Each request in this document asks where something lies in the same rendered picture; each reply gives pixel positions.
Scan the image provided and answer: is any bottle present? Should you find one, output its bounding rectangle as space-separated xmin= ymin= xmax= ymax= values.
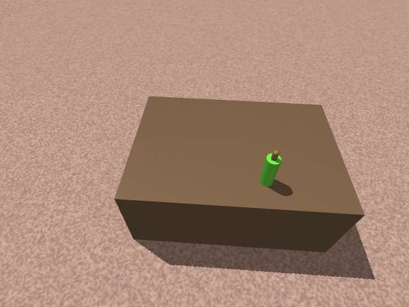
xmin=259 ymin=150 xmax=282 ymax=187

